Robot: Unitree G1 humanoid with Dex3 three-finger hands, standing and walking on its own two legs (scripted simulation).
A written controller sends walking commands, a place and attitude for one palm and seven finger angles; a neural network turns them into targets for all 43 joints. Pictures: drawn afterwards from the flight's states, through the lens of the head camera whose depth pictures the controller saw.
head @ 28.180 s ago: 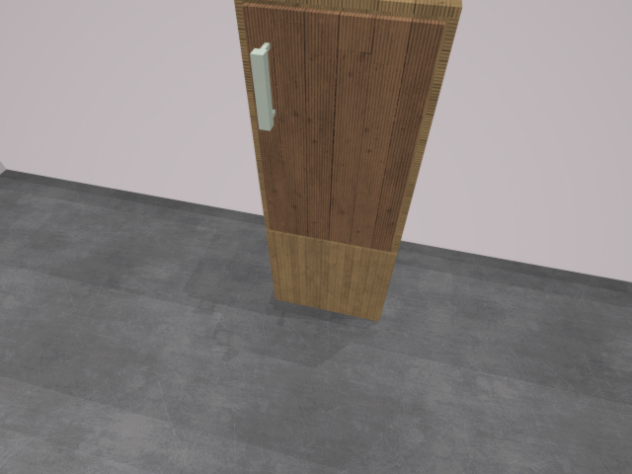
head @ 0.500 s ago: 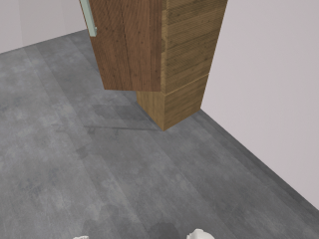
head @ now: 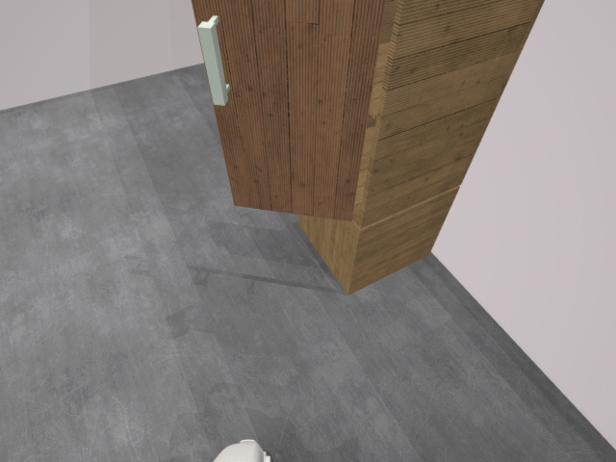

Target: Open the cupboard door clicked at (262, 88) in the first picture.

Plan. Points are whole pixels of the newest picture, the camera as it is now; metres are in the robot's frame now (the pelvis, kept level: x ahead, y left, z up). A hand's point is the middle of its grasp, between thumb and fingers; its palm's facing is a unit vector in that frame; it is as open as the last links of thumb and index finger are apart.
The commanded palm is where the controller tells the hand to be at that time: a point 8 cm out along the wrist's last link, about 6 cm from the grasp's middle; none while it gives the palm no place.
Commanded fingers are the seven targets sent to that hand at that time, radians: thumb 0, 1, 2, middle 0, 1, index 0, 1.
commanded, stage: take the last steps up to it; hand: left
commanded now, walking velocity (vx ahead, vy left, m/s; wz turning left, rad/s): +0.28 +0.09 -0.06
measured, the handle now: (217, 61) +0.78 +0.27 +0.11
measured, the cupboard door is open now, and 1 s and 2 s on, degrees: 51 51 51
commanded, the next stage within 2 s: come to a stop and stand still in 0.32 s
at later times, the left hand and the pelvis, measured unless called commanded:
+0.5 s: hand (195, 374) +0.26 +0.22 -0.16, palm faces -0.02 -0.97 -0.23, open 7.3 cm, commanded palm none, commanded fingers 0.00 0.90 0.90 -0.20 -0.30 -0.20 -0.30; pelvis +0.17 +0.04 -0.01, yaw -2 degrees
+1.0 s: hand (188, 361) +0.28 +0.24 -0.17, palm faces -0.04 -0.96 -0.29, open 7.4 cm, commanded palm none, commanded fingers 0.00 0.90 0.90 -0.20 -0.30 -0.20 -0.30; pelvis +0.21 +0.04 -0.01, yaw -4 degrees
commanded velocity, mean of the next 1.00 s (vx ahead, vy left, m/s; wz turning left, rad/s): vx -0.03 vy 0.01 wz -0.02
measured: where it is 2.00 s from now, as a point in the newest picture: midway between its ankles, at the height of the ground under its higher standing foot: outside the picture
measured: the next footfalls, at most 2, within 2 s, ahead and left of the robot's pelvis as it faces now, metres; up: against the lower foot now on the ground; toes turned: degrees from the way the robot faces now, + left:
left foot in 0.04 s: +0.16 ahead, +0.14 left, +0.00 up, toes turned +7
right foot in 0.42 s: +0.23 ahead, -0.06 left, +0.00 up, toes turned -10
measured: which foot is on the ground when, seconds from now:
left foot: up 0.00-0.02, down 0.04-0.44, up 0.46-0.64, down 0.66-1.00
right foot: down 0.00-0.04, up 0.06-0.40, down 0.42-0.70, up 0.72-0.92, down 0.94-1.00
